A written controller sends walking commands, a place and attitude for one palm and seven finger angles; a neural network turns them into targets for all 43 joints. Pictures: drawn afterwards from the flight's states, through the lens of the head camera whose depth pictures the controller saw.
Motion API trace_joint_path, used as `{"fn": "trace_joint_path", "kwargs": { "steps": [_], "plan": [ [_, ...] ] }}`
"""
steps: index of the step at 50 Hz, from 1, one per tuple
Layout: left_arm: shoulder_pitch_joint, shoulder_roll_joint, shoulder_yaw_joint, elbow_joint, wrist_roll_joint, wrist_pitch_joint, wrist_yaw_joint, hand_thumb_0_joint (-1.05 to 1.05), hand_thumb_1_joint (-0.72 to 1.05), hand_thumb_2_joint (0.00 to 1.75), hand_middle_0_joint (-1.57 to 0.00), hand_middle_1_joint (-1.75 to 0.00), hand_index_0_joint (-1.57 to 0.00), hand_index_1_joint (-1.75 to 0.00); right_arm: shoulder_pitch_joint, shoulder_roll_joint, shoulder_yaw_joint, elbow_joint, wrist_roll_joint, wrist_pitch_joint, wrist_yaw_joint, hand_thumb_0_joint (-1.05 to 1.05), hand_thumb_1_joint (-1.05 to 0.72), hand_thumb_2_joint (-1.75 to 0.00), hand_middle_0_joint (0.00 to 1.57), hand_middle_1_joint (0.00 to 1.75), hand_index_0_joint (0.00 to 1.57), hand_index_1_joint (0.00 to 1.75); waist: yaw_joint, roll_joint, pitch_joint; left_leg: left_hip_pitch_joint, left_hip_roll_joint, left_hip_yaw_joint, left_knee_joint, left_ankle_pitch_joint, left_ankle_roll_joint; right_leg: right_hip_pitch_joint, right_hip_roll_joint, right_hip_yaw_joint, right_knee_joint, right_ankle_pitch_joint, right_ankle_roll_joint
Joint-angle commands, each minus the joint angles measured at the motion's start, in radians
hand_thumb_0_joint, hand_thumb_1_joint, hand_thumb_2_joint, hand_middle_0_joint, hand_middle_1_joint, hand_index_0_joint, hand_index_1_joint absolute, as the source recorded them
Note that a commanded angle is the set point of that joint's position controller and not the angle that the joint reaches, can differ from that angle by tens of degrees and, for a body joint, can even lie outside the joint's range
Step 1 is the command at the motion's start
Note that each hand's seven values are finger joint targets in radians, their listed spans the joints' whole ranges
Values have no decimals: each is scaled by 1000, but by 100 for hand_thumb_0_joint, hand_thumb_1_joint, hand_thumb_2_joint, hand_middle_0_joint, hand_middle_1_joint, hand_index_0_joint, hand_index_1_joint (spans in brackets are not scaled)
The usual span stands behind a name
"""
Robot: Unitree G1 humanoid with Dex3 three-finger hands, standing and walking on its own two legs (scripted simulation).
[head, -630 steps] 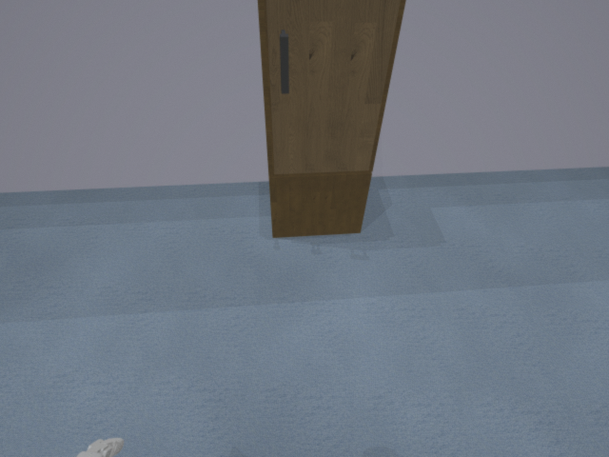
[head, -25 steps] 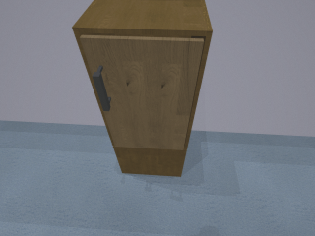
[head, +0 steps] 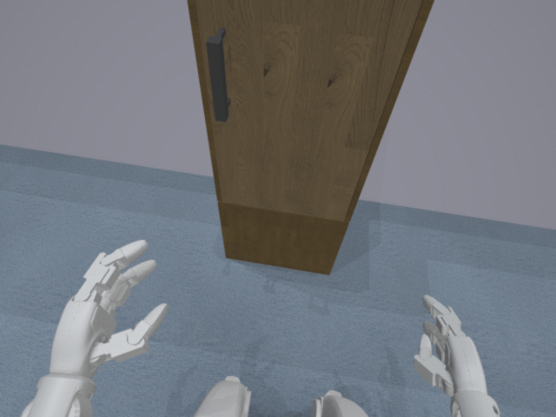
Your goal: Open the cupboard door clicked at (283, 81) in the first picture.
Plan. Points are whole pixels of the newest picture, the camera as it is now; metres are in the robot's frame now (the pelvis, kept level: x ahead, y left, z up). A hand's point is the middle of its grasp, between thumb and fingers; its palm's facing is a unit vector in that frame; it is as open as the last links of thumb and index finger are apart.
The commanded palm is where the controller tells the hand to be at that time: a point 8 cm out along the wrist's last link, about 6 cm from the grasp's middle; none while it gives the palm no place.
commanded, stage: raise the hand with hooked fingers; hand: left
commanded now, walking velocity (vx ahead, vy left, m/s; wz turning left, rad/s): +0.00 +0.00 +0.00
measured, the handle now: (221, 76) +0.66 +0.19 +0.11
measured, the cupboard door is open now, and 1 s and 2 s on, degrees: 0 0 0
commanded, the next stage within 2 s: move the hooked fingers beside the handle in 1.54 s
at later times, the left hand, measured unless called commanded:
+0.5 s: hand (113, 262) +0.27 +0.25 +0.08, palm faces -0.06 -1.00 -0.07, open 12.4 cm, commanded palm +0.25 +0.31 +0.09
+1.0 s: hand (78, 197) +0.33 +0.30 +0.14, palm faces +0.01 -1.00 -0.07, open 13.9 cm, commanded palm +0.30 +0.34 +0.13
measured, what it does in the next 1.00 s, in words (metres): stands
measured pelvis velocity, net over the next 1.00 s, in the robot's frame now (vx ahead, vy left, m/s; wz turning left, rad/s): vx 0.04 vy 0.03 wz -0.01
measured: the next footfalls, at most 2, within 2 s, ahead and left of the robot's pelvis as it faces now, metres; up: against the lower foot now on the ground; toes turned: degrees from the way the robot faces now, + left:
none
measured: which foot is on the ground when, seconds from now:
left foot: down 0.00-1.00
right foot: down 0.00-1.00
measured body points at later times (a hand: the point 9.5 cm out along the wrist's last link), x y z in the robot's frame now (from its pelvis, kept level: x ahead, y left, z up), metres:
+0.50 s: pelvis +0.01 +0.04 +0.03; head +0.06 +0.05 +0.47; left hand +0.27 +0.30 +0.09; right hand +0.16 -0.22 -0.05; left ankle +0.04 +0.12 -0.66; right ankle +0.05 -0.08 -0.66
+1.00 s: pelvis +0.04 +0.03 +0.05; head +0.08 +0.03 +0.50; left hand +0.32 +0.35 +0.14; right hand +0.20 -0.21 -0.03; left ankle +0.04 +0.12 -0.66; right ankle +0.05 -0.08 -0.66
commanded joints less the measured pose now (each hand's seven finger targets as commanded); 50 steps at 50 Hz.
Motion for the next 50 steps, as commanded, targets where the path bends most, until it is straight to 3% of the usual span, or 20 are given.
{"fn": "trace_joint_path", "kwargs": {
  "steps": [1, 3, 5, 6, 8, 10, 14, 18, 20, 25, 28, 31, 35, 40, 42, 44, 45, 48, 49, 50],
  "plan": [
    [-318, 149, -38, -245, -1, -41, -44, 0, 22, 61, -25, -74, -25, -74, 24, -137, -7, -85, 18, -50, -28, 0, -90, -90, 20, 30, 20, 30, -129, 129, -146, 84, -11, -37, -197, -7, 40, 66, 12, 158, -254, -97, 41],
    [-257, 178, 2, -118, -10, 64, -74, 0, 18, 59, -25, -76, -25, -76, 24, -142, 0, -89, 30, -44, -36, 0, -90, -90, 20, 30, 20, 30, -106, 63, -108, 36, -17, -35, -233, -52, 36, 107, 4, 166, -307, -166, 51],
    [-190, 215, 75, -24, -38, 180, -93, 0, 13, 57, -25, -80, -25, -80, 5, -144, 4, -110, 39, -30, -43, 0, -90, -90, 20, 30, 20, 30, -57, 21, -112, 24, -24, -27, -266, -41, 34, 174, -2, 176, -350, -207, 53],
    [-200, 222, 98, -58, -55, 219, -94, 0, 11, 56, -26, -81, -26, -81, -6, -142, 8, -130, 41, -25, -45, 0, -90, -90, 20, 30, 20, 30, -39, 9, -149, 34, -31, -22, -281, -23, 32, 213, -12, 175, -358, -204, 57],
    [-200, 238, 154, -116, -81, 257, -67, 0, 6, 54, -26, -84, -26, -84, -17, -128, 9, -142, 38, -21, -46, 0, -90, -90, 20, 30, 20, 30, -11, 34, -190, 76, -32, -22, -307, 16, 27, 256, -15, 161, -361, -168, 56],
    [-204, 244, 201, -164, -99, 235, -23, 0, 1, 52, -26, -87, -26, -87, -17, -116, 13, -139, 28, -27, -42, 0, -90, -90, 20, 30, 20, 30, 5, 41, -193, 107, -26, -32, -327, 65, 23, 267, 2, 130, -338, -100, 47],
    [-226, 216, 174, -234, -61, 107, 39, 0, -8, 48, -27, -93, -27, -93, 43, -118, 4, -102, 11, -55, -21, 0, -90, -90, 20, 30, 20, 30, -30, 91, -193, 179, -12, -35, -346, 139, 20, 217, 17, 81, -288, 37, 44],
    [-269, 192, 98, -173, -31, 58, -10, 0, -17, 44, -28, -99, -28, -99, 72, -151, -6, -72, 13, -72, -14, 0, -90, -90, 20, 30, 20, 30, -78, 106, -153, 202, -7, -46, -340, 109, 20, 150, 18, 70, -278, 41, 44],
    [-276, 205, 99, -126, -46, 86, -55, 0, -22, 42, -28, -102, -28, -102, 77, -166, -9, -73, 20, -73, -21, 0, -90, -90, 20, 30, 20, 30, -84, 62, -141, 195, -9, -52, -349, 93, 23, 163, 21, 74, -294, 39, 44],
    [-360, 334, 220, -140, -76, 157, -91, 0, -34, 37, -29, -110, -29, -110, 77, -176, -10, -71, 29, -66, -44, 0, -90, -90, 20, 30, 20, 30, -52, 99, -193, 266, -9, -61, -385, 171, 16, 245, 21, 68, -311, 110, 40],
    [-354, 327, 250, -194, -93, 147, -71, 0, -41, 34, -29, -114, -29, -114, 78, -156, -6, -71, 24, -66, -42, 0, -90, -90, 20, 30, 20, 30, -33, 162, -244, 353, -4, -57, -389, 335, -2, 287, 22, 58, -306, 231, 38],
    [-352, 312, 241, -168, -91, 147, -67, 0, -48, 31, -30, -118, -30, -118, 84, -154, -1, -61, 20, -59, -31, 0, -90, -90, 20, 30, 20, 30, -40, 186, -218, 381, 1, -55, -379, 453, -15, 287, 27, 53, -304, 307, 37],
    [-394, 291, 202, -31, -84, 201, -120, 0, -50, 30, -30, -120, -30, -120, 89, -169, 2, -56, 27, -36, -30, 0, -90, -90, 20, 30, 20, 30, -68, 123, -135, 345, -1, -47, -390, 403, -3, 278, 32, 52, -332, 310, 40],
    [-497, 391, 277, 0, -104, 253, -188, 0, -50, 30, -30, -120, -30, -120, 79, -178, 6, -66, 29, -21, -44, 0, -90, -90, 20, 30, 20, 30, -52, 105, -205, 372, -12, -41, -398, 410, 5, 345, 31, 66, -358, 347, 38],
    [-538, 426, 312, -52, -113, 232, -196, 0, -50, 30, -30, -120, -30, -120, 78, -169, 7, -64, 27, -22, -45, 0, -90, -90, 20, 30, 20, 30, -45, 145, -275, 427, -10, -40, -400, 485, 0, 376, 27, 69, -360, 394, 38],
    [-547, 437, 336, -48, -123, 209, -193, 0, -50, 30, -30, -120, -30, -120, 79, -164, 10, -59, 23, -23, -45, 0, -90, -90, 20, 30, 20, 30, -42, 134, -284, 440, -8, -39, -401, 516, -2, 391, 29, 70, -361, 419, 40],
    [-562, 458, 348, -29, -125, 204, -195, 0, -50, 30, -30, -120, -30, -120, 86, -168, 12, -53, 20, -20, -43, 0, -90, -90, 20, 30, 20, 30, -44, 126, -262, 434, -8, -40, -397, 515, -1, 386, 36, 72, -363, 422, 36],
    [-589, 432, 331, 79, -127, 209, -213, 0, -50, 30, -30, -120, -30, -120, 79, -170, 15, -37, 26, -11, -46, 0, -90, -90, 20, 30, 20, 30, -59, 120, -183, 394, -10, -33, -417, 433, 5, 361, 30, 71, -383, 375, 39],
    [-594, 443, 340, 122, -128, 221, -221, 0, -50, 30, -30, -120, -30, -120, 79, -173, 14, -37, 28, -8, -48, 0, -90, -90, 20, 30, 20, 30, -58, 94, -171, 375, -12, -31, -424, 391, 11, 362, 28, 74, -395, 350, 41],
    [-613, 451, 337, 144, -131, 232, -238, 0, -50, 30, -30, -120, -30, -120, 74, -178, 16, -41, 29, -6, -49, 0, -90, -90, 20, 30, 20, 30, -53, 112, -168, 369, -18, -28, -423, 378, 13, 378, 28, 83, -400, 344, 35]
  ]
}}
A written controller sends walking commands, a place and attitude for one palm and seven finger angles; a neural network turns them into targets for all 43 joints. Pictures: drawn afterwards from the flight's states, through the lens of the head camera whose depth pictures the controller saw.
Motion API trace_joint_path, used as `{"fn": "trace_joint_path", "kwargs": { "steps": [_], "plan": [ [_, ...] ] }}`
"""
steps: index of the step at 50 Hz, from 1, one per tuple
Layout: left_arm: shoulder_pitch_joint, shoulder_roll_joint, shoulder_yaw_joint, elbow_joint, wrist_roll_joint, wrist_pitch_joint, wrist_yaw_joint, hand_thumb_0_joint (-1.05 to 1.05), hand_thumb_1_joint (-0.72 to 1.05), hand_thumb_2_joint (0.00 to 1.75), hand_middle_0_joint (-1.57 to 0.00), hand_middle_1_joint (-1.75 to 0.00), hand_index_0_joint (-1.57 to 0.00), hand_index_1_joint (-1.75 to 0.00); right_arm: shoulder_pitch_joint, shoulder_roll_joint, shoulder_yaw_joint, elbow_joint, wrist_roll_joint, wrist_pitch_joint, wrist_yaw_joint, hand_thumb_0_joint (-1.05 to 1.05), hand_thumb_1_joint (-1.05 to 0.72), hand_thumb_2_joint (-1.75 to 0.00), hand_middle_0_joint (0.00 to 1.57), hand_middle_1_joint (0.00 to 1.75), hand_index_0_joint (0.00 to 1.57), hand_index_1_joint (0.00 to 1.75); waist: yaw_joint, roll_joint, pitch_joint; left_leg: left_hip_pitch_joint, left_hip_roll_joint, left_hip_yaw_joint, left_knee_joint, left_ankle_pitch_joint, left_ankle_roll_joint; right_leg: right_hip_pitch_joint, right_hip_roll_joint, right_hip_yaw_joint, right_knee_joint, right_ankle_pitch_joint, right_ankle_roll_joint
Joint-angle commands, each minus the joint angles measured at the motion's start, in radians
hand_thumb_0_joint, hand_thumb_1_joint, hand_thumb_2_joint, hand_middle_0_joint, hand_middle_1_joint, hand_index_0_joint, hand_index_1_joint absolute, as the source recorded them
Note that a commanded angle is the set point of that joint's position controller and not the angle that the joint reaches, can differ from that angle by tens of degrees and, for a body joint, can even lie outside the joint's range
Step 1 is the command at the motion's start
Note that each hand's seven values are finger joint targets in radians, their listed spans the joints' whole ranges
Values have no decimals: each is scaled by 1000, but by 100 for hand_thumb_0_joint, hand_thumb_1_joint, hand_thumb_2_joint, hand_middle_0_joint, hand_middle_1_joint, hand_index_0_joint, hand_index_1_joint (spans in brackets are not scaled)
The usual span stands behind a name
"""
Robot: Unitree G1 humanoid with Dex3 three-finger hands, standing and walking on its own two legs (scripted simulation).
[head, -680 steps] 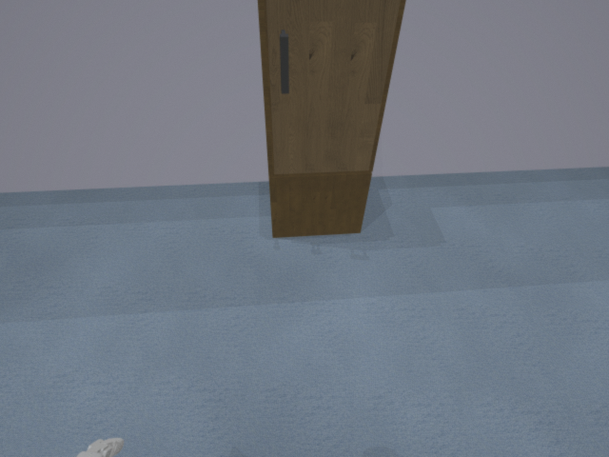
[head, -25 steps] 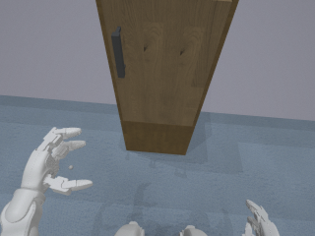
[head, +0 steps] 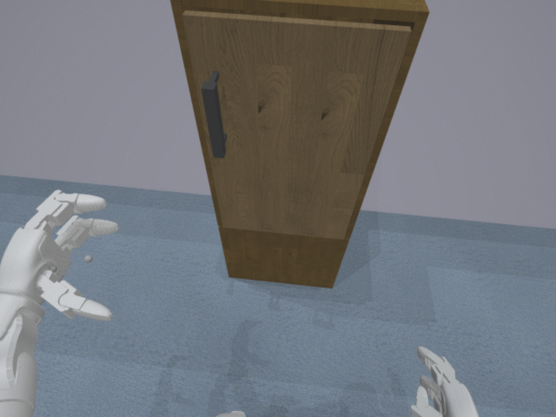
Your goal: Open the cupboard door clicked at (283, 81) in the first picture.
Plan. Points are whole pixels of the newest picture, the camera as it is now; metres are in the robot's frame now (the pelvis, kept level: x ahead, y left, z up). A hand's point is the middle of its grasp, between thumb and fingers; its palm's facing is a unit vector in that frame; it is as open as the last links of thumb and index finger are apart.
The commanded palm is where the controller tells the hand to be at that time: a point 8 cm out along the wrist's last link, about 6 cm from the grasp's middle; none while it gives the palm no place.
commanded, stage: raise the hand with hooked fingers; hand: left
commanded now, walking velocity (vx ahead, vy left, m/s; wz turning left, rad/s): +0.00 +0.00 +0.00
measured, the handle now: (217, 116) +0.61 +0.17 +0.07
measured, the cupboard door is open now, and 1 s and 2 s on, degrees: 0 0 0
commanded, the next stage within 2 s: move the hooked fingers beside the handle in 0.54 s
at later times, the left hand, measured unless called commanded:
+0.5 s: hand (107, 259) +0.29 +0.25 +0.09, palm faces -0.01 -1.00 -0.06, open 14.0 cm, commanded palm +0.26 +0.30 +0.08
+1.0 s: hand (130, 215) +0.36 +0.24 +0.09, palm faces -0.03 -1.00 -0.03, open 14.0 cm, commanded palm +0.33 +0.29 +0.08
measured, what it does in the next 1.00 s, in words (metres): stands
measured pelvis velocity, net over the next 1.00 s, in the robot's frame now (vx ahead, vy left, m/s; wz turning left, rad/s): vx -0.01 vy -0.01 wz -0.02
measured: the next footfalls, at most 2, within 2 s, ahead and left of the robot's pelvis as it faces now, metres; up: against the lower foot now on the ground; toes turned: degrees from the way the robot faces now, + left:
none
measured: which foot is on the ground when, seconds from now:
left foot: down 0.00-1.00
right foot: down 0.00-1.00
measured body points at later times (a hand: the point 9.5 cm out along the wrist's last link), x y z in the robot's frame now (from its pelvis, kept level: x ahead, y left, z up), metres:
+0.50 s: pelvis -0.01 -0.02 +0.00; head +0.03 -0.02 +0.45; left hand +0.28 +0.30 +0.09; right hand +0.14 -0.27 -0.08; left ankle +0.00 +0.09 -0.70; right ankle +0.01 -0.11 -0.70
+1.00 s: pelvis -0.01 -0.01 +0.00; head +0.05 -0.01 +0.45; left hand +0.35 +0.30 +0.09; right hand +0.12 -0.27 -0.09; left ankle +0.00 +0.09 -0.70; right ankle +0.01 -0.11 -0.70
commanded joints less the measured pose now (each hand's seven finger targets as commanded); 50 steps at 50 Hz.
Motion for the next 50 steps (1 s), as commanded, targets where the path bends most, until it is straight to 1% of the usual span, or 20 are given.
{"fn": "trace_joint_path", "kwargs": {
  "steps": [1, 2, 5, 7, 10, 12, 17, 19, 21, 26, 31, 32, 33, 36, 38, 40, 42, 44, 47, 50],
  "plan": [
    [-250, 271, 105, -78, -32, -28, -37, 0, -50, 30, -30, -120, -30, -120, -25, -166, -65, -130, 17, -35, -22, 0, -90, -90, 20, 30, 20, 30, -20, 56, -216, 116, -3, -52, -144, 306, -22, 128, 16, 47, -97, 254, -12],
    [-260, 282, 106, -68, -29, -16, -48, 0, -50, 30, -30, -120, -30, -120, -24, -168, -65, -134, 18, -33, -24, 0, -90, -90, 20, 30, 20, 30, -16, 72, -230, 120, -5, -50, -148, 308, -20, 135, 14, 50, -101, 256, -12],
    [-210, 236, 67, -51, -39, 1, -77, 0, -50, 30, -30, -120, -30, -120, -21, -167, -67, -151, 19, -36, -17, 0, -90, -90, 20, 30, 20, 30, -12, 33, -231, 114, -7, -42, -141, 324, -11, 154, 12, 62, -110, 284, -10],
    [-216, 253, 79, -84, -39, -14, -74, 0, -50, 30, -30, -120, -30, -120, -21, -166, -70, -152, 18, -38, -11, 0, -90, -90, 20, 30, 20, 30, -11, 48, -241, 118, -7, -40, -143, 322, -11, 153, 10, 65, -112, 281, -8],
    [-234, 310, 140, -131, -43, -56, -42, 0, -50, 30, -30, -120, -30, -120, -13, -167, -73, -156, 7, -40, -4, 0, -90, -90, 20, 30, 20, 30, -3, 24, -256, 113, -6, -40, -140, 331, -10, 174, 15, 70, -103, 289, -10],
    [-230, 303, 154, -124, -43, -75, -21, 0, -50, 30, -30, -120, -30, -120, -10, -160, -73, -152, 8, -38, -3, 0, -90, -90, 20, 30, 20, 30, -4, 30, -261, 105, -8, -33, -142, 323, -9, 183, 11, 78, -104, 290, -5],
    [-245, 277, 117, -116, -19, -85, -7, 0, -50, 30, -30, -120, -30, -120, -16, -153, -71, -145, 12, -37, -5, 0, -90, -90, 20, 30, 20, 30, -15, 109, -225, 108, -9, -23, -150, 269, -8, 156, 5, 88, -120, 232, -4],
    [-236, 270, 99, -118, -9, -80, -9, 0, -50, 30, -30, -120, -30, -120, -18, -154, -73, -147, 16, -39, -9, 0, -90, -90, 20, 30, 20, 30, -20, 105, -225, 114, -8, -24, -156, 254, -5, 148, 4, 88, -129, 215, -2],
    [-238, 265, 95, -102, -22, -72, -22, 0, -50, 30, -30, -120, -30, -120, -20, -157, -71, -151, 17, -37, -12, 0, -90, -90, 20, 30, 20, 30, -23, 37, -220, 92, -7, -26, -150, 240, -2, 165, 4, 101, -136, 208, 2],
    [-266, 290, 125, -84, -39, -75, -32, 0, -50, 30, -30, -120, -30, -120, -24, -158, -66, -145, 16, -41, -19, 0, -90, -90, 20, 30, 20, 30, -18, 20, -221, 79, -9, -26, -148, 237, -4, 183, -1, 116, -142, 205, 5],
    [-267, 255, 99, -35, -40, -70, -38, 0, -50, 30, -30, -120, -30, -120, -29, -154, -62, -140, 17, -43, -16, 0, -90, -90, 20, 30, 20, 30, -22, 6, -188, 55, -10, -21, -138, 225, -5, 169, -8, 130, -147, 196, 8],
    [-267, 256, 94, -39, -33, -72, -40, 0, -50, 30, -30, -120, -30, -120, -28, -155, -64, -138, 18, -43, -17, 0, -90, -90, 20, 30, 20, 30, -21, 12, -202, 61, -9, -22, -141, 231, -5, 174, -9, 128, -144, 201, 8],
    [-321, 248, 71, -44, -23, -74, -40, 0, -50, 30, -30, -120, -30, -120, -27, -155, -64, -133, 20, -43, -18, 0, -90, -90, 20, 30, 20, 30, -34, 46, -196, 77, -9, -21, -142, 230, -4, 150, -7, 119, -142, 202, 6],
    [-459, 289, 74, -32, -9, -78, -34, 0, -50, 30, -30, -120, -30, -120, -16, -160, -63, -117, 18, -39, -26, 0, -90, -90, 20, 30, 20, 30, -52, 51, -204, 73, -8, -28, -132, 208, -5, 133, -4, 128, -142, 168, 6],
    [-518, 279, 56, 11, 4, -87, -24, 0, -50, 30, -30, -120, -30, -120, -7, -159, -63, -105, 20, -38, -31, 0, -90, -90, 20, 30, 20, 30, -67, 31, -206, 74, -7, -30, -133, 188, -3, 113, -3, 123, -143, 140, 9],
    [-603, 287, 44, 31, 11, -97, -16, 0, -50, 30, -30, -120, -30, -120, -2, -163, -60, -97, 17, -35, -35, 0, -90, -90, 20, 30, 20, 30, -72, 43, -206, 79, -6, -39, -134, 173, -4, 93, 2, 113, -134, 120, 2],
    [-606, 331, 84, 83, 23, -99, -9, 0, -50, 30, -30, -120, -30, -120, 11, -164, -63, -88, 15, -31, -34, 0, -90, -90, 20, 30, 20, 30, -58, 57, -271, 81, -8, -36, -127, 205, -5, 135, -3, 121, -123, 164, 3],
    [-585, 335, 89, 123, 33, -97, -7, 0, -50, 30, -30, -120, -30, -120, 24, -165, -65, -88, 14, -24, -29, 0, -90, -90, 20, 30, 20, 30, -47, 57, -305, 86, -9, -35, -127, 252, -6, 152, -3, 105, -104, 229, 2],
    [-545, 345, 103, 190, 37, -81, -12, 0, -50, 30, -30, -120, -30, -120, 37, -169, -68, -98, 12, -8, -17, 0, -90, -90, 20, 30, 20, 30, -32, 50, -316, 71, -6, -28, -122, 293, -7, 163, 0, 100, -88, 292, 1],
    [-588, 320, 71, 197, 40, -75, -15, 0, -50, 30, -30, -120, -30, -120, 52, -173, -69, -112, 11, 7, -7, 0, -90, -90, 20, 30, 20, 30, -37, 65, -307, 81, -4, -34, -122, 344, -10, 146, 9, 82, -70, 337, -7]
  ]
}}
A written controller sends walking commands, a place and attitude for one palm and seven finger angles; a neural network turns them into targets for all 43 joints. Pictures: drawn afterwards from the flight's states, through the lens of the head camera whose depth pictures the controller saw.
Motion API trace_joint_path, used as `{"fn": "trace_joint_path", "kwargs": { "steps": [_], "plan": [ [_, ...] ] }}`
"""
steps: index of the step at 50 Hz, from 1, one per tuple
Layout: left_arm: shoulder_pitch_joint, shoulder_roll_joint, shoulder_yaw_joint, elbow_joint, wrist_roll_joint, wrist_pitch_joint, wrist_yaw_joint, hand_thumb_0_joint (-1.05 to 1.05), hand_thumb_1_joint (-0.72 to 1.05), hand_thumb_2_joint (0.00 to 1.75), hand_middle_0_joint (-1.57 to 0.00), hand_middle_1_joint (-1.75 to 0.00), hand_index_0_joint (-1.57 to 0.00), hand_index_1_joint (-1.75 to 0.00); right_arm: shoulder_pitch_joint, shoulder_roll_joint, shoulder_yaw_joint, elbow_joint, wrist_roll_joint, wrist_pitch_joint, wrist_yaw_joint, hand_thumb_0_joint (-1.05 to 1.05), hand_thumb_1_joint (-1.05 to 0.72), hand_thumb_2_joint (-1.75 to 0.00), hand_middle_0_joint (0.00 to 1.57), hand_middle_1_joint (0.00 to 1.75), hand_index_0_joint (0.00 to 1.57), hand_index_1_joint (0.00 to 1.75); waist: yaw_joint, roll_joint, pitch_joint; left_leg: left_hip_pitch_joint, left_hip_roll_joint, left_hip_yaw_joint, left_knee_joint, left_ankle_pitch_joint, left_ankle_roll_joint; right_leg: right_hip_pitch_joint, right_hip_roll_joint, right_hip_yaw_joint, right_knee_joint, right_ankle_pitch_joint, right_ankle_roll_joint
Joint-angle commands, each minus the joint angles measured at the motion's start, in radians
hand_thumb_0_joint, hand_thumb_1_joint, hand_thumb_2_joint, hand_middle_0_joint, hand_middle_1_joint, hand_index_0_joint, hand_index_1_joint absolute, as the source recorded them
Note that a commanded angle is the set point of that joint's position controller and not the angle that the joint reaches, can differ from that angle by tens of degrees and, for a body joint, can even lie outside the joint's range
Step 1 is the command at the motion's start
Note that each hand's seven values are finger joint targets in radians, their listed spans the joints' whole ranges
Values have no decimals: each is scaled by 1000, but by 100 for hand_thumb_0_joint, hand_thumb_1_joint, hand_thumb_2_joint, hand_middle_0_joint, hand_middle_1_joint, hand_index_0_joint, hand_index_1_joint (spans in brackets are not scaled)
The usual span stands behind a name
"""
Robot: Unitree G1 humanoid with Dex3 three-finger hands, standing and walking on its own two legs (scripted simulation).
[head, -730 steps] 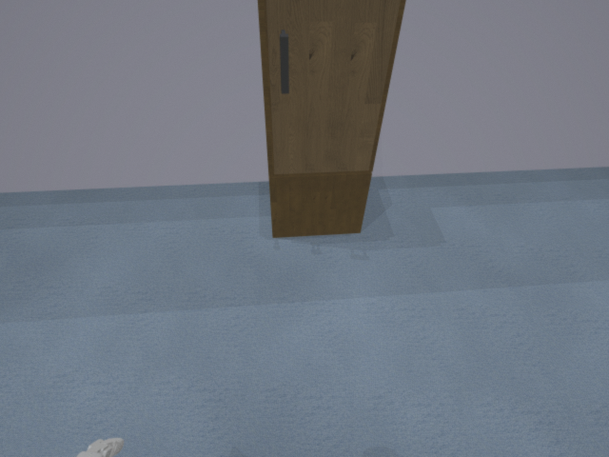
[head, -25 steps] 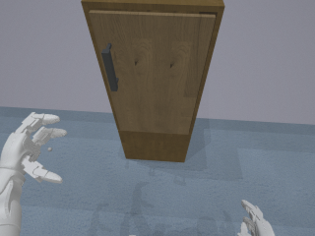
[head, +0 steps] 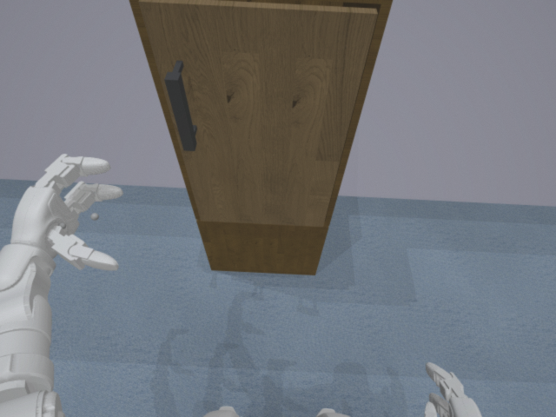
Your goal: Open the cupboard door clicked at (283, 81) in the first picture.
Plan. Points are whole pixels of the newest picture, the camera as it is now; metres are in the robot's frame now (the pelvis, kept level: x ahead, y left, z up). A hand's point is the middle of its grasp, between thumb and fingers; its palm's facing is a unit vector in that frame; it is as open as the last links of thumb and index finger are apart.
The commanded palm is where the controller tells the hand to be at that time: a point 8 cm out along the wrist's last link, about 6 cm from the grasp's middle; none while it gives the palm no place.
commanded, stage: move the hooked fingers beside the handle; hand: left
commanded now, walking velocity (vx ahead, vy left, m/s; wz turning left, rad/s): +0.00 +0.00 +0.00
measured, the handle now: (184, 108) +0.62 +0.19 +0.07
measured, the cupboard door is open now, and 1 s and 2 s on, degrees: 0 0 0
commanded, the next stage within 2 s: none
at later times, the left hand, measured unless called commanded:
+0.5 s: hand (112, 176) +0.44 +0.27 +0.08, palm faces -0.02 -1.00 -0.01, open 14.0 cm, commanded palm +0.42 +0.31 +0.07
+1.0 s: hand (137, 134) +0.53 +0.25 +0.08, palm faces -0.02 -1.00 -0.03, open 14.0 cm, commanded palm +0.52 +0.30 +0.07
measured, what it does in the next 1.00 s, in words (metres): stands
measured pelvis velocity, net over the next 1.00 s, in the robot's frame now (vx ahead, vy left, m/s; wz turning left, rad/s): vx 0.00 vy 0.02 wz -0.04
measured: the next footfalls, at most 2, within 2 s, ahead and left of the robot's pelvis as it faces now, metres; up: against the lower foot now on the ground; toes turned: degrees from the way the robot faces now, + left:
none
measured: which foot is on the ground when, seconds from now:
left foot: down 0.00-1.00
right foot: down 0.00-1.00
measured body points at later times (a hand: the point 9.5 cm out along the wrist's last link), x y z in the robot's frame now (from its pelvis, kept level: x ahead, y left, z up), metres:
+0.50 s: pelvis +0.00 +0.01 -0.01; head +0.09 +0.03 +0.43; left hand +0.43 +0.32 +0.08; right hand +0.07 -0.26 -0.11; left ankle +0.00 +0.11 -0.70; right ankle +0.01 -0.09 -0.70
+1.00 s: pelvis +0.00 +0.02 -0.02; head +0.14 +0.04 +0.41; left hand +0.52 +0.31 +0.08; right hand -0.02 -0.25 -0.12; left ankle +0.00 +0.11 -0.70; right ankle +0.01 -0.09 -0.70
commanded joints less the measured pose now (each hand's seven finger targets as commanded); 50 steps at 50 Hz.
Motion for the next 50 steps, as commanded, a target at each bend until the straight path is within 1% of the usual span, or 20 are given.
{"fn": "trace_joint_path", "kwargs": {
  "steps": [1, 5, 8, 12, 14, 18, 19, 20, 22, 23, 27, 31, 33, 36, 40, 41, 44, 46, 48, 50],
  "plan": [
    [-288, 271, 62, -188, -24, -57, 4, 0, -50, 30, -30, -120, -30, -120, 35, -156, -66, -134, 7, -21, 0, 0, -90, -90, 20, 30, 20, 30, 10, 86, -336, 128, -14, -44, -101, 338, 6, 188, -3, 67, -70, 332, 15],
    [-288, 290, 93, -154, -30, -69, 21, 0, -50, 30, -30, -120, -30, -120, 62, -165, -71, -135, 2, 2, 7, 0, -90, -90, 20, 30, 20, 30, 11, 28, -334, 96, -15, -39, -98, 343, 9, 204, 2, 70, -68, 350, 17],
    [-391, 292, 76, -91, -7, -80, 30, 0, -50, 30, -30, -120, -30, -120, 74, -165, -70, -118, 4, 19, 6, 0, -90, -90, 20, 30, 20, 30, -18, 44, -285, 67, -14, -36, -103, 266, 10, 151, -1, 73, -77, 277, 22],
    [-520, 309, 53, -107, 27, -120, 37, 0, -50, 30, -30, -120, -30, -120, 102, -165, -78, -99, -2, 32, 7, 0, -90, -90, 20, 30, 20, 30, -30, 141, -373, 150, -11, -47, -84, 318, 9, 121, 4, 73, -61, 285, 14],
    [-521, 323, 63, -73, 30, -132, 38, 0, -50, 30, -30, -120, -30, -120, 117, -169, -78, -88, -3, 40, 7, 0, -90, -90, 20, 30, 20, 30, -33, 117, -396, 172, -4, -58, -77, 353, 5, 107, 8, 64, -56, 292, 14],
    [-616, 335, 57, 84, 33, -121, 29, 0, -50, 30, -30, -120, -30, -120, 128, -178, -71, -63, -2, 64, 5, 0, -90, -90, 20, 30, 20, 30, -60, 56, -330, 77, -6, -55, -74, 264, 11, 84, 7, 66, -59, 248, 20],
    [-650, 337, 51, 114, 41, -118, 29, 0, -50, 30, -30, -120, -30, -120, 128, -178, -69, -61, -2, 68, 6, 0, -90, -90, 20, 30, 20, 30, -63, 84, -313, 64, -7, -52, -72, 250, 12, 71, 4, 68, -58, 238, 18],
    [-655, 367, 75, 148, 46, -114, 30, 0, -50, 30, -30, -120, -30, -120, 140, -182, -71, -60, -5, 75, 5, 0, -90, -90, 20, 30, 20, 30, -60, 57, -318, 58, -6, -56, -66, 265, 14, 75, 8, 66, -51, 251, 15],
    [-679, 398, 77, 179, 70, -114, 33, 0, -50, 30, -30, -120, -30, -120, 152, -185, -70, -63, -7, 85, 10, 0, -90, -90, 20, 30, 20, 30, -57, 91, -339, 63, -4, -61, -60, 284, 11, 55, 6, 63, -40, 252, 15],
    [-703, 396, 66, 171, 82, -121, 35, 0, -50, 30, -30, -120, -30, -120, 156, -183, -69, -65, -10, 90, 13, 0, -90, -90, 20, 30, 20, 30, -58, 142, -365, 82, -4, -60, -55, 305, 8, 41, 6, 62, -32, 256, 14],
    [-788, 385, 51, 150, 88, -161, 47, 0, -50, 30, -30, -120, -30, -120, 185, -184, -77, -60, -17, 109, 22, 0, -90, -90, 20, 30, 20, 30, -75, 144, -449, 155, 9, -77, -29, 381, 0, 0, 16, 57, -14, 270, 18],
    [-839, 382, 48, 236, 88, -156, 55, 0, -50, 30, -30, -120, -30, -120, 208, -190, -76, -41, -18, 131, 25, 0, -90, -90, 20, 30, 20, 30, -100, 113, -428, 128, 14, -81, -18, 374, 2, -35, 20, 53, -14, 257, 22],
    [-871, 409, 54, 294, 108, -136, 62, 0, -50, 30, -30, -120, -30, -120, 221, -195, -73, -34, -20, 143, 25, 0, -90, -90, 20, 30, 20, 30, -110, 101, -393, 78, 12, -79, -19, 334, 8, -42, 17, 53, -13, 244, 23],
    [-886, 491, 97, 290, 140, -132, 79, 0, -50, 30, -30, -120, -30, -120, 244, -201, -72, -40, -27, 162, 26, 0, -90, -90, 20, 30, 20, 30, -96, 142, -448, 87, 12, -78, -6, 377, 6, -33, 18, 59, 0, 268, 21],
    [-973, 485, 80, 309, 149, -148, 94, 0, -50, 30, -30, -120, -30, -120, 260, -197, -68, -37, -31, 181, 29, 0, -90, -90, 20, 30, 20, 30, -134, 113, -433, 59, 16, -76, 15, 367, 13, -55, 25, 61, 3, 271, 25],
    [-1014, 543, 111, 295, 154, -155, 97, 0, -50, 30, -30, -120, -30, -120, 271, -205, -68, -34, -33, 186, 28, 0, -90, -90, 20, 30, 20, 30, -131, 127, -467, 50, 16, -78, 18, 363, 13, -36, 25, 68, 6, 275, 27],
    [-1017, 570, 122, 347, 168, -150, 94, 0, -50, 30, -30, -120, -30, -120, 287, -207, -66, -33, -35, 196, 28, 0, -90, -90, 20, 30, 20, 30, -139, 147, -486, 43, 15, -75, 28, 357, 15, -41, 25, 70, 7, 273, 26],
    [-1056, 538, 79, 374, 179, -139, 88, 0, -50, 30, -30, -120, -30, -120, 298, -205, -60, -25, -37, 205, 30, 0, -90, -90, 20, 30, 20, 30, -157, 193, -472, 53, 16, -77, 34, 359, 13, -81, 27, 68, 6, 261, 26],
    [-1061, 583, 88, 430, 194, -116, 84, 0, -50, 30, -30, -120, -30, -120, 308, -215, -56, -24, -36, 214, 29, 0, -90, -90, 20, 30, 20, 30, -172, 156, -423, -11, 18, -74, 38, 311, 22, -87, 27, 71, -2, 237, 29],
    [-1098, 600, 93, 439, 197, -104, 81, 0, -50, 30, -30, -120, -30, -120, 325, -218, -53, -27, -40, 219, 26, 0, -90, -90, 20, 30, 20, 30, -184, 156, -448, -17, 17, -75, 47, 327, 27, -83, 29, 72, 5, 258, 29]
  ]
}}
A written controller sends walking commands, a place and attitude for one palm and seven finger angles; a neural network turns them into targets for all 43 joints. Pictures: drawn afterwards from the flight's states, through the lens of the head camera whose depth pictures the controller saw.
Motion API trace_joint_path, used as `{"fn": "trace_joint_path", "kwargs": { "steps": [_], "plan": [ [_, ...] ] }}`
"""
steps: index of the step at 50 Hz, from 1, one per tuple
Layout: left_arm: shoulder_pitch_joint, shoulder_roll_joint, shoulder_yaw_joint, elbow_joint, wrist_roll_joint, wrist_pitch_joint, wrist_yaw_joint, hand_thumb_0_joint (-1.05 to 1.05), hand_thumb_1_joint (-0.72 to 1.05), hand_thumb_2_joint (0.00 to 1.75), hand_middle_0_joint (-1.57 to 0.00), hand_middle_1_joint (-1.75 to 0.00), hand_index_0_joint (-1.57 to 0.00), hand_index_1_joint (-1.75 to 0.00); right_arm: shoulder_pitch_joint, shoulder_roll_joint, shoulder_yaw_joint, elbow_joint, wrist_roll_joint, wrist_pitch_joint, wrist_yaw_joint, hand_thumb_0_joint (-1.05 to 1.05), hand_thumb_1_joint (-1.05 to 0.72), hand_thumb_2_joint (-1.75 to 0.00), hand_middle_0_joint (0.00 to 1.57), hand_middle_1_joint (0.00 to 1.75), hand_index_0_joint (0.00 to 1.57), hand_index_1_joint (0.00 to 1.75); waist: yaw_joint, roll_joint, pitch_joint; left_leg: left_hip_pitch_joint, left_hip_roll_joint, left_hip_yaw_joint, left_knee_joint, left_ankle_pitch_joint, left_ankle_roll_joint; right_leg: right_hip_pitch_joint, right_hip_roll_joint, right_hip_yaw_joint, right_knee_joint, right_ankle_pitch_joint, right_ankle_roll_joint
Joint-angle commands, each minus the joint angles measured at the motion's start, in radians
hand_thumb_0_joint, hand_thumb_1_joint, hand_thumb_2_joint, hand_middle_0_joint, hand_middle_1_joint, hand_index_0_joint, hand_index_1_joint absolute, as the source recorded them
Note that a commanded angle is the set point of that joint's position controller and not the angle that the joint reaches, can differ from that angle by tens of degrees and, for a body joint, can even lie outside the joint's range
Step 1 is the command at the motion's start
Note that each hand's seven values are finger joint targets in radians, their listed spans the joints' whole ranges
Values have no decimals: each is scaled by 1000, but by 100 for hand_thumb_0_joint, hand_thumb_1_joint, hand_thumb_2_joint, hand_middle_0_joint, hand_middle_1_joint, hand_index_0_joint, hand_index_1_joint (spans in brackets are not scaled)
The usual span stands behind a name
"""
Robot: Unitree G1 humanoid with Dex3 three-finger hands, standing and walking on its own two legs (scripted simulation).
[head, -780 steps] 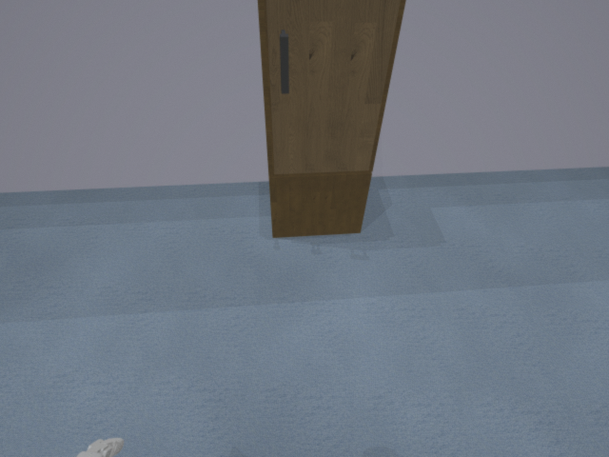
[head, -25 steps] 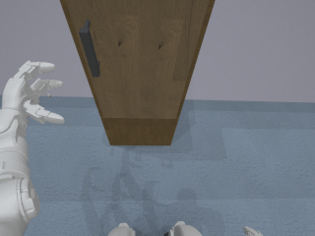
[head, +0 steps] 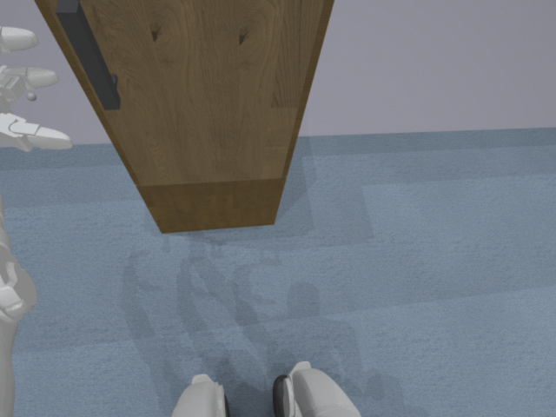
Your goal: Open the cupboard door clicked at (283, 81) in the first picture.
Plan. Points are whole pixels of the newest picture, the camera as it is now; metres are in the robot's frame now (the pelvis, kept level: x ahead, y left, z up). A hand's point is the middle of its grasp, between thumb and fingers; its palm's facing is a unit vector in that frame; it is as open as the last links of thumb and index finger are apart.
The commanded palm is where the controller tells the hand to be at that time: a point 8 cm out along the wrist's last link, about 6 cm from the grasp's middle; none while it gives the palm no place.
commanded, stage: move the hooked fingers beside the handle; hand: left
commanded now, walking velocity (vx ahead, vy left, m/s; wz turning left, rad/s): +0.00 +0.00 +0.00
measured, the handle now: (95, 52) +0.61 +0.20 +0.09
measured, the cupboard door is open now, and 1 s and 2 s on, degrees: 0 0 0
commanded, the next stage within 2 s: slide the fingers in behind the handle in 1.08 s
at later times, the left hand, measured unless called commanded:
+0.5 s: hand (38, 77) +0.56 +0.26 +0.09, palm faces +0.00 -1.00 -0.01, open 14.0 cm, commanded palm +0.54 +0.29 +0.09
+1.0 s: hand (34, 82) +0.55 +0.26 +0.09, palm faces +0.03 -1.00 -0.02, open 14.0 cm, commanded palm +0.54 +0.30 +0.08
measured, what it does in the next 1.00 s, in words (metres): stands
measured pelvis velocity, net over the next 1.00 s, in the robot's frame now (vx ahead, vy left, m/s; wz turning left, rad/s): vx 0.01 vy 0.00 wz -0.01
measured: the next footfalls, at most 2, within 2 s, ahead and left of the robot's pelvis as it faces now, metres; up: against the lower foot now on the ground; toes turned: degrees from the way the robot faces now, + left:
none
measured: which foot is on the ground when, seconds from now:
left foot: down 0.00-1.00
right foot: down 0.00-1.00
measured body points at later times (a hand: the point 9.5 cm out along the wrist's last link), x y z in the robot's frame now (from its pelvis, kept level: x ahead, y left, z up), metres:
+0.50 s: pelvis +0.02 +0.01 +0.00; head +0.19 +0.04 +0.42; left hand +0.56 +0.32 +0.09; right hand -0.04 -0.25 -0.09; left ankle +0.00 +0.09 -0.68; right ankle +0.02 -0.11 -0.68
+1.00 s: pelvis +0.01 +0.00 +0.00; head +0.17 +0.04 +0.42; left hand +0.54 +0.32 +0.10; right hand +0.00 -0.27 -0.10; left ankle +0.00 +0.09 -0.68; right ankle +0.02 -0.11 -0.68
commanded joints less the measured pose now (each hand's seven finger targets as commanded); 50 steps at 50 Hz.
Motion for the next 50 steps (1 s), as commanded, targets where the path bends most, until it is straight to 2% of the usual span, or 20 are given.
{"fn": "trace_joint_path", "kwargs": {
  "steps": [1, 5, 7, 8, 12, 13, 17, 20, 21, 27, 29, 31, 32, 35, 38, 40, 42, 45, 48, 50],
  "plan": [
    [-477, 356, 40, -181, -9, -38, -4, 0, -50, 30, -30, -120, -30, -120, 198, -207, -63, -47, -2, 4, -20, 0, -90, -90, 20, 30, 20, 30, -20, 164, -484, 290, -3, -85, -82, 402, 3, 205, 9, 65, -72, 290, 12],
    [-498, 382, 53, -207, 0, -50, -10, 0, -50, 30, -30, -120, -30, -120, 228, -204, -64, -50, -11, 22, -12, 0, -90, -90, 20, 30, 20, 30, -19, 237, -555, 360, 4, -92, -55, 519, -5, 184, 17, 57, -51, 357, 4],
    [-518, 357, 31, -164, 3, -36, -10, 0, -50, 30, -30, -120, -30, -120, 234, -205, -63, -38, -12, 32, -8, 0, -90, -90, 20, 30, 20, 30, -45, 220, -511, 350, 9, -94, -52, 497, -4, 146, 20, 52, -64, 330, 11],
    [-525, 403, 62, -159, 5, -30, -7, 0, -50, 30, -30, -120, -30, -120, 240, -211, -61, -40, -14, 36, -9, 0, -90, -90, 20, 30, 20, 30, -39, 202, -507, 313, 9, -92, -50, 484, 0, 173, 21, 56, -63, 338, 11],
    [-556, 437, 55, -140, 30, -5, -8, 0, -50, 30, -30, -120, -30, -120, 259, -210, -55, -43, -15, 51, -9, 0, -90, -90, 20, 30, 20, 30, -49, 238, -512, 307, 7, -90, -44, 505, 1, 172, 22, 54, -58, 367, 10],
    [-530, 421, 47, -150, 38, -5, -8, 0, -50, 30, -30, -120, -30, -120, 266, -207, -56, -46, -18, 53, -5, 0, -90, -90, 20, 30, 20, 30, -38, 277, -533, 340, 8, -94, -44, 543, -4, 158, 22, 49, -53, 373, 6],
    [-405, 400, 72, -197, 18, -13, -12, 0, -50, 30, -30, -120, -30, -120, 279, -208, -68, -59, -24, 68, 7, 0, -90, -90, 20, 30, 20, 30, -9, 253, -586, 425, 22, -104, -47, 679, -15, 166, 32, 34, -53, 420, 5],
    [-434, 351, 52, -211, -8, -12, -23, 0, -50, 30, -30, -120, -30, -120, 274, -206, -70, -60, -21, 77, 10, 0, -90, -90, 20, 30, 20, 30, -26, 231, -538, 396, 19, -97, -52, 632, -7, 165, 35, 34, -61, 420, 3],
    [-445, 393, 86, -239, -10, -16, -19, 0, -50, 30, -30, -120, -30, -120, 277, -212, -74, -57, -23, 78, 11, 0, -90, -90, 20, 30, 20, 30, -18, 238, -560, 411, 22, -102, -56, 646, -10, 172, 35, 33, -63, 419, 5],
    [-422, 344, 79, -348, -10, -50, 15, 0, -50, 30, -30, -120, -30, -120, 272, -196, -84, -53, -27, 86, 28, 0, -90, -90, 20, 30, 20, 30, 1, 323, -600, 541, 29, -116, -49, 788, -32, 141, 41, 27, -68, 435, 1],
    [-369, 317, 73, -321, -19, -41, 21, 0, -50, 30, -30, -120, -30, -120, 265, -194, -86, -54, -24, 87, 30, 0, -90, -90, 20, 30, 20, 30, -2, 263, -560, 511, 29, -110, -58, 770, -25, 164, 41, 25, -79, 443, 4],
    [-359, 272, 44, -313, -25, -30, 17, 0, -50, 30, -30, -120, -30, -120, 257, -189, -83, -56, -20, 90, 31, 0, -90, -90, 20, 30, 20, 30, -1, 289, -549, 520, 26, -107, -60, 787, -25, 160, 40, 25, -81, 454, 3],
    [-353, 261, 34, -283, -25, -21, 14, 0, -50, 30, -30, -120, -30, -120, 255, -190, -83, -51, -19, 91, 31, 0, -90, -90, 20, 30, 20, 30, -8, 254, -513, 495, 26, -104, -62, 751, -22, 156, 39, 23, -85, 441, 6],
    [-328, 269, 38, -241, -22, -9, 14, 0, -50, 30, -30, -120, -30, -120, 248, -195, -80, -65, -17, 93, 25, 0, -90, -90, 20, 30, 20, 30, -5, 189, -468, 423, 15, -98, -75, 669, -8, 186, 37, 26, -85, 431, 3],
    [-375, 289, 33, -232, -12, -24, 20, 0, -50, 30, -30, -120, -30, -120, 234, -193, -76, -64, -15, 89, 19, 0, -90, -90, 20, 30, 20, 30, -17, 192, -442, 376, 9, -86, -72, 589, -6, 185, 33, 35, -81, 412, 6],
    [-436, 256, 7, -263, -15, -50, 26, 0, -50, 30, -30, -120, -30, -120, 232, -188, -76, -61, -15, 86, 17, 0, -90, -90, 20, 30, 20, 30, -32, 212, -452, 406, 11, -94, -64, 601, -8, 154, 33, 35, -73, 404, 3],
    [-467, 312, 40, -246, -14, -64, 29, 0, -50, 30, -30, -120, -30, -120, 228, -197, -76, -53, -16, 78, 12, 0, -90, -90, 20, 30, 20, 30, -38, 189, -474, 386, 11, -97, -56, 556, -9, 164, 33, 41, -70, 382, 6],
    [-518, 314, 31, -256, -11, -78, 25, 0, -50, 30, -30, -120, -30, -120, 223, -194, -71, -49, -15, 71, 9, 0, -90, -90, 20, 30, 20, 30, -37, 264, -516, 404, 6, -97, -44, 551, -12, 150, 29, 46, -58, 372, 1],
    [-486, 330, 23, -188, 2, -55, 15, 0, -50, 30, -30, -120, -30, -120, 219, -197, -63, -43, -12, 70, 6, 0, -90, -90, 20, 30, 20, 30, -42, 226, -496, 373, 8, -101, -41, 522, -10, 142, 29, 42, -60, 346, 6],
    [-510, 320, 14, -192, 3, -45, 11, 0, -50, 30, -30, -120, -30, -120, 225, -197, -60, -48, -13, 70, 4, 0, -90, -90, 20, 30, 20, 30, -43, 253, -504, 372, 5, -103, -42, 516, -9, 140, 28, 40, -56, 344, 4]
  ]
}}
